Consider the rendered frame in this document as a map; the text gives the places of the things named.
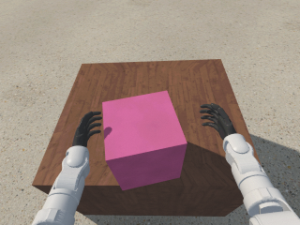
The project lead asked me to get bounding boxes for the carton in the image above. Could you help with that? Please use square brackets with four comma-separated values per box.
[102, 90, 188, 190]

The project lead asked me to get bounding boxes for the left robot hand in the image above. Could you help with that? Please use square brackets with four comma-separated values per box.
[72, 111, 102, 147]

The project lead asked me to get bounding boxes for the right robot upper arm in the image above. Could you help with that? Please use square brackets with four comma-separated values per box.
[248, 210, 300, 225]

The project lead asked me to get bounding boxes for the robot left forearm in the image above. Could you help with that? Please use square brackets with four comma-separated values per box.
[32, 145, 90, 225]

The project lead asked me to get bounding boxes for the pedestal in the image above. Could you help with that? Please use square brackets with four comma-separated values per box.
[32, 59, 262, 217]

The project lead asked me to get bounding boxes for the robot right forearm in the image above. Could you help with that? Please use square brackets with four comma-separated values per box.
[222, 133, 300, 221]

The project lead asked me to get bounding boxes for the right robot hand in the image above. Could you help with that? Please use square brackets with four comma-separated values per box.
[200, 103, 237, 140]

